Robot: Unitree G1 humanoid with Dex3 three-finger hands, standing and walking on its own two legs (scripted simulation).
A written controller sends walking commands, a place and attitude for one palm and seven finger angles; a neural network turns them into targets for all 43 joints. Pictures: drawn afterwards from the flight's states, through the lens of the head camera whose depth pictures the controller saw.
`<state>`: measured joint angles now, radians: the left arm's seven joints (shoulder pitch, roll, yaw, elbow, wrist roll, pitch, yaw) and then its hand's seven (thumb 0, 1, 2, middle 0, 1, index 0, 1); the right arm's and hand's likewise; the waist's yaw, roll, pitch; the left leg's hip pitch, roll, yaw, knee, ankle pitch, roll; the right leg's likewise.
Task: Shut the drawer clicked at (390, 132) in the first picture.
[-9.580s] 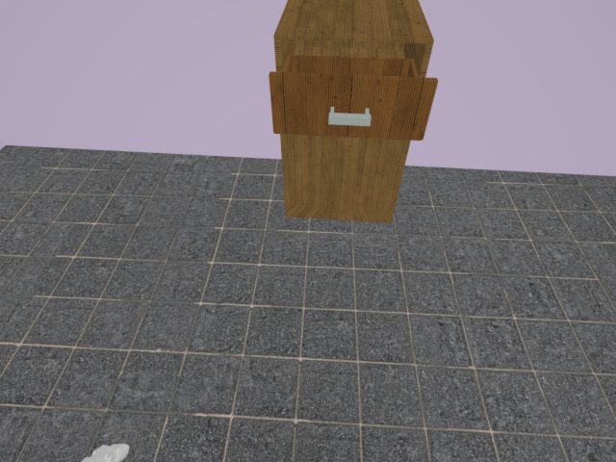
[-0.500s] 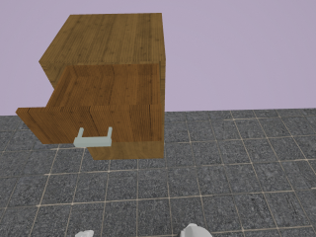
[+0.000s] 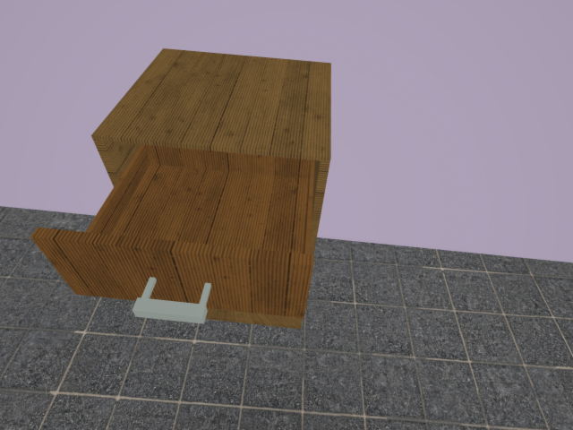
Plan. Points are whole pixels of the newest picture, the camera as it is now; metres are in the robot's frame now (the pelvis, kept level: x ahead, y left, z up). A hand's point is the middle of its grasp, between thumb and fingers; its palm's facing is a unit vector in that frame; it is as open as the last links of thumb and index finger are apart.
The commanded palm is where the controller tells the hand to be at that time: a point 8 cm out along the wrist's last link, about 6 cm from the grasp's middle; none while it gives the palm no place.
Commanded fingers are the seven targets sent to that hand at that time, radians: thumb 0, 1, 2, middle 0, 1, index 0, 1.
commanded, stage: come to a stop and stand still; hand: left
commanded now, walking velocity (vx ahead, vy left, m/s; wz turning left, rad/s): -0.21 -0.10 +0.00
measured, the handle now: (174, 298) +0.32 +0.22 -0.06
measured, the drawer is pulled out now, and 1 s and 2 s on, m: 0.26 0.26 0.26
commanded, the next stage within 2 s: none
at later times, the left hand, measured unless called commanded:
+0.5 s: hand out of the picture -0.02 +0.13 -0.16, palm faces +0.02 -0.96 -0.27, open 7.3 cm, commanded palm none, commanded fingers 0.00 0.90 0.90 -0.20 -0.30 -0.20 -0.30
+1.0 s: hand out of the picture -0.10 +0.10 -0.17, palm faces +0.07 -0.98 -0.17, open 7.3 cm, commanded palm none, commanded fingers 0.00 0.90 0.90 -0.20 -0.30 -0.20 -0.30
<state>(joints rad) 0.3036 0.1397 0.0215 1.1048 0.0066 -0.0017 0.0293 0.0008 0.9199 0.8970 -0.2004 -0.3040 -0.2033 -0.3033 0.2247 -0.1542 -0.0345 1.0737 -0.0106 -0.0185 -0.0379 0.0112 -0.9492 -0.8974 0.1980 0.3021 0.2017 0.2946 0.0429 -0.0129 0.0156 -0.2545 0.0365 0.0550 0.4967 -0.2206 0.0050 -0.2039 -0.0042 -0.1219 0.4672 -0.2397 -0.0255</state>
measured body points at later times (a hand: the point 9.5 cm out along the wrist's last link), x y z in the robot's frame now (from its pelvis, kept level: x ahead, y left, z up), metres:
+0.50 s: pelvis -0.04 -0.06 +0.00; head -0.03 -0.09 +0.45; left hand -0.02 +0.18 -0.14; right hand +0.01 -0.28 -0.17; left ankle -0.03 +0.10 -0.71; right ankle -0.03 -0.12 -0.74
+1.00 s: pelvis -0.08 -0.06 +0.01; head -0.09 -0.06 +0.46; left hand -0.10 +0.15 -0.16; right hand -0.15 -0.26 -0.16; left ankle -0.10 +0.08 -0.74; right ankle -0.03 -0.12 -0.74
